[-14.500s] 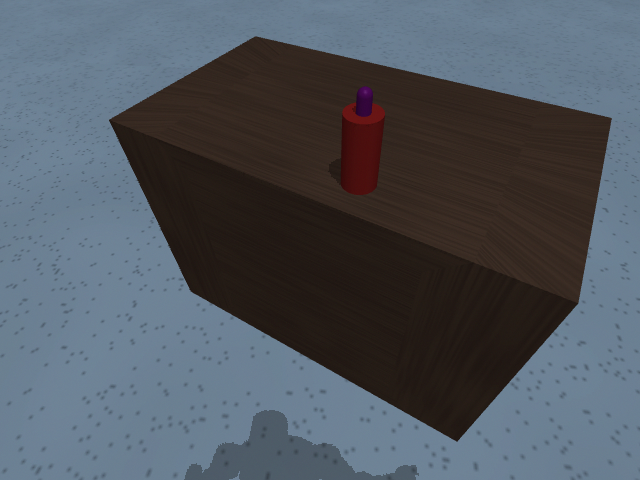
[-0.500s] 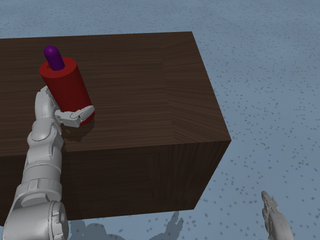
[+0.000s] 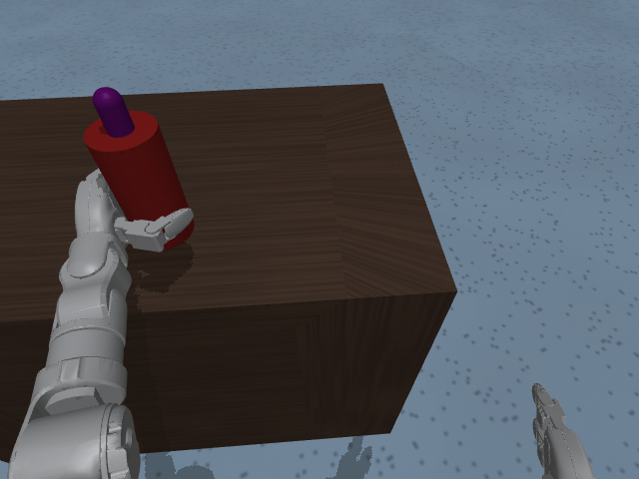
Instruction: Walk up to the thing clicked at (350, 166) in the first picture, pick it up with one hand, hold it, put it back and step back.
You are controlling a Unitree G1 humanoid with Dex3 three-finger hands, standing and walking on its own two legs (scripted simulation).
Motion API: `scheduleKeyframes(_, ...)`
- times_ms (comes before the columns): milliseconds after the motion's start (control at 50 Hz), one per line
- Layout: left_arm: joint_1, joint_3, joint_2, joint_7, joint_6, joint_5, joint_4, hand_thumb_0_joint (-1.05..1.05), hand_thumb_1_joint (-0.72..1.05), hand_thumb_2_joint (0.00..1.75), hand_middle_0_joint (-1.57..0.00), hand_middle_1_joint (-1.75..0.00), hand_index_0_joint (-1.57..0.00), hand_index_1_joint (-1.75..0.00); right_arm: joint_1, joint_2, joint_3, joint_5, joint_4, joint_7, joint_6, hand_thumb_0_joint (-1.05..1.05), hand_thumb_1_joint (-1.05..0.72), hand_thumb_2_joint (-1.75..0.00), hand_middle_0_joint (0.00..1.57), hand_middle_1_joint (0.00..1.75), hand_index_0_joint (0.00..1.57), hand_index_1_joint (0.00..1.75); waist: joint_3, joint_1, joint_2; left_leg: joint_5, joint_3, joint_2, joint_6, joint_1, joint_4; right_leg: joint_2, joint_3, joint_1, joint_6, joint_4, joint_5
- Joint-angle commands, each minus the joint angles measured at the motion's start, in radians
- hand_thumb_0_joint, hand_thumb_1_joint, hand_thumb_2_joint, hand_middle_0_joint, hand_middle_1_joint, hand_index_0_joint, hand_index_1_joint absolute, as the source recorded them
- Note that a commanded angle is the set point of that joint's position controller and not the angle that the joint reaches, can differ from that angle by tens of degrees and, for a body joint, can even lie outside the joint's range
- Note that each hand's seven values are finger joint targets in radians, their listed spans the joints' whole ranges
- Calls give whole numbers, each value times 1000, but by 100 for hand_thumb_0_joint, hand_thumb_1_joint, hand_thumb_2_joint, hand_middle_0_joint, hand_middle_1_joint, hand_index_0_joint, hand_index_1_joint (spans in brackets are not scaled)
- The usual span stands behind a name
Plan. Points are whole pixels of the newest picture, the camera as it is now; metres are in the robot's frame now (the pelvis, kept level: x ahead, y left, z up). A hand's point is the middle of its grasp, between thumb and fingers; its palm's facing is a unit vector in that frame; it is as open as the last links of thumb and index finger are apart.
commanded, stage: lift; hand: left
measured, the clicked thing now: (140, 171) +0.44 +0.21 +0.19
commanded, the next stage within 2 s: hold in 1.16 s
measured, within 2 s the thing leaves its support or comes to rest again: neither
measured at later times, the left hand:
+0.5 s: hand (125, 181) +0.39 +0.20 +0.21, palm faces +0.18 -0.98 -0.02, open 10.2 cm
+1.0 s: hand (108, 172) +0.35 +0.19 +0.26, palm faces +0.16 -0.99 +0.00, open 10.2 cm
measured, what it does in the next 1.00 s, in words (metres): stands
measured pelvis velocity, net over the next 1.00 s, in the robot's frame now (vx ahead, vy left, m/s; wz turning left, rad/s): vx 0.00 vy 0.00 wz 0.03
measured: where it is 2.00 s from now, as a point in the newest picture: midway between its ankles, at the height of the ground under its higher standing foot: outside the picture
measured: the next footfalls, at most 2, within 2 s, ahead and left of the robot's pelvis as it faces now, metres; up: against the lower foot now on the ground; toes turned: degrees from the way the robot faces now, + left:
none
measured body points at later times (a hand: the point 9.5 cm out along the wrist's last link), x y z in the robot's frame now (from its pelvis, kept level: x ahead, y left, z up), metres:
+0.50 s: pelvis +0.01 +0.00 +0.01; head +0.00 -0.02 +0.46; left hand +0.37 +0.25 +0.22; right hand +0.17 -0.25 -0.04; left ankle +0.01 +0.13 -0.71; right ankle +0.00 -0.14 -0.71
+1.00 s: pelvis +0.00 +0.00 +0.02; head -0.04 -0.03 +0.46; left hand +0.33 +0.24 +0.26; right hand +0.17 -0.26 -0.05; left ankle +0.01 +0.13 -0.71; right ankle +0.00 -0.14 -0.71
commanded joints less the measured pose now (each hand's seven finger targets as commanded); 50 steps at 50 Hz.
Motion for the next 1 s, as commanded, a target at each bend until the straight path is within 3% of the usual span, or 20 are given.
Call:
scheduleKeyframes(0, -541, 36, 249, 14, -75, -28, -402, 0, 15, 131, -133, -144, -135, -145, -73, -117, -51, 7, -187, -8, -63, 0, 55, -5, 5, 5, 5, 5, -388, 22, 87, 349, 19, -22, 20, 264, -84, 13, -48, 130, -20, -99, 347)
scheduleKeyframes(40, -537, 55, 272, 25, -53, -27, -434, 0, 17, 131, -132, -144, -134, -145, -51, -142, -77, 6, -188, -14, -68, 0, 55, -5, 5, 5, 5, 5, -397, 18, 85, 344, 19, -23, 21, 279, -88, 13, -49, 147, -18, -105, 349)
scheduleKeyframes(220, -418, 28, 188, 36, 93, -34, -658, 0, 15, 130, -130, -143, -133, -143, -27, -99, -54, 11, -170, -9, -88, 0, 55, -5, 5, 5, 5, 5, -341, 41, 77, 415, 18, -22, 16, 314, -118, 18, -69, 199, -19, -123, 393)
scheduleKeyframes(240, -381, 54, 200, 38, 117, -37, -644, 0, 14, 129, -130, -143, -132, -143, -30, -131, -87, 11, -149, -10, -93, 0, 55, -5, 5, 5, 5, 5, -311, 45, 53, 414, 15, -19, 15, 309, -129, 19, -71, 198, -19, -124, 385)
scheduleKeyframes(280, -407, 28, 174, 34, 158, -36, -717, 0, 18, 129, -129, -142, -132, -142, -50, -96, -51, 10, -161, -4, -98, 0, 55, -5, 5, 5, 5, 5, -295, 48, 61, 393, 21, -25, 17, 308, -136, 14, -68, 207, -16, -143, 377)
scheduleKeyframes(320, -383, 46, 183, 41, 208, -36, -719, 0, 18, 131, -130, -143, -132, -143, -62, -149, -106, 10, -144, -9, -104, 0, 55, -5, 5, 5, 5, 5, -293, 43, 42, 369, 18, -25, 17, 324, -153, 14, -69, 213, -17, -155, 355)
scheduleKeyframes(360, -391, 31, 156, 40, 245, -40, -775, 0, 19, 130, -128, -142, -131, -143, -76, -114, -71, 10, -146, -5, -112, 0, 56, -5, 5, 5, 5, 5, -275, 50, 43, 340, 19, -29, 17, 325, -166, 12, -70, 212, -18, -169, 329)
scheduleKeyframes(460, -369, 38, 145, 33, 337, -51, -858, 0, 19, 131, -129, -144, -132, -144, -66, -101, -68, 11, -79, -5, -128, 0, 55, -5, 5, 5, 5, 5, -240, 58, 28, 337, 19, -37, 22, 343, -178, 6, -75, 217, -14, -187, 331)
scheduleKeyframes(500, -357, 55, 155, 33, 364, -58, -884, 0, 17, 132, -131, -145, -133, -145, -82, -116, -80, 11, -100, -5, -135, 0, 54, -5, 5, 5, 5, 5, -295, 61, 19, 391, 13, -35, 24, 376, -175, 5, -77, 247, -13, -181, 372)
scheduleKeyframes(540, -350, 36, 134, 28, 395, -56, -890, 0, 16, 132, -131, -145, -134, -146, -68, -89, -60, 11, -38, 1, -134, 0, 54, -5, 5, 5, 5, 5, -233, 64, 33, 393, 18, -40, 24, 361, -176, 1, -75, 223, -11, -188, 377)
scheduleKeyframes(580, -362, 44, 144, 27, 419, -59, -929, 0, 16, 132, -131, -145, -134, -146, -81, -123, -90, 9, -57, 0, -144, 0, 54, -5, 5, 5, 5, 5, -273, 56, 30, 412, 16, -40, 26, 390, -177, -1, -74, 245, -10, -190, 398)
scheduleKeyframes(660, -367, 54, 145, 26, 458, -66, -949, 0, 17, 131, -130, -144, -133, -145, -109, -96, -67, 9, -12, 5, -153, 0, 54, -5, 5, 5, 5, 5, -203, 73, 35, 305, 12, -44, 24, 358, -210, 1, -78, 231, -15, -215, 293)
scheduleKeyframes(700, -360, 71, 161, 27, 474, -71, -960, 0, 17, 130, -130, -143, -132, -144, -126, -150, -117, 9, -27, 0, -163, 0, 54, -5, 5, 5, 5, 5, -228, 66, 12, 288, 9, -43, 24, 370, -217, 4, -80, 236, -15, -223, 277)
scheduleKeyframes(740, -355, 62, 151, 29, 493, -71, -971, 0, 18, 130, -130, -143, -133, -143, -109, -103, -69, 11, -9, 6, -164, 0, 54, -5, 5, 5, 5, 5, -228, 70, 28, 294, 17, -51, 29, 372, -212, -3, -75, 240, -13, -230, 290)
scheduleKeyframes(840, -361, 76, 149, 36, 527, -80, -993, 0, 13, 129, -130, -142, -132, -143, -161, -131, -96, 12, 6, 4, -178, 0, 54, -5, 5, 5, 5, 5, -230, 80, 3, 316, 10, -45, 26, 377, -218, -1, -80, 248, -14, -225, 301)
scheduleKeyframes(860, -371, 42, 121, 34, 531, -78, -1011, 0, 12, 129, -130, -143, -132, -143, -164, -93, -68, 15, 12, 8, -180, 0, 54, -5, 5, 5, 5, 5, -229, 81, 15, 319, 11, -49, 28, 377, -216, -2, -80, 248, -15, -227, 305)
scheduleKeyframes(880, -358, 78, 153, 36, 542, -80, -982, 0, 12, 129, -130, -143, -132, -144, -138, -114, -83, 13, 36, 6, -180, 0, 54, -5, 5, 5, 5, 5, -224, 73, 6, 312, 14, -49, 30, 384, -215, -4, -76, 241, -11, -231, 300)
scheduleKeyframes(920, -371, 69, 151, 35, 553, -80, -1006, 0, 14, 129, -129, -142, -131, -143, -144, -131, -100, 12, 52, 2, -182, 0, 54, -5, 5, 5, 5, 5, -219, 72, 20, 297, 13, -50, 28, 384, -223, -4, -76, 232, -13, -234, 288)
scheduleKeyframes(940, -391, 34, 115, 32, 554, -81, -1023, 0, 13, 128, -129, -142, -132, -143, -175, -103, -74, 15, 36, 7, -188, 0, 54, -5, 5, 5, 5, 5, -203, 76, 22, 286, 10, -47, 26, 377, -228, -1, -80, 225, -16, -233, 273)
scheduleKeyframes(980, -379, 75, 154, 39, 564, -84, -1014, 0, 13, 127, -129, -141, -131, -142, -196, -122, -88, 15, 41, 4, -194, 0, 54, -5, 5, 5, 5, 5, -198, 86, -1, 255, 11, -52, 30, 365, -233, -4, -78, 238, -13, -246, 242)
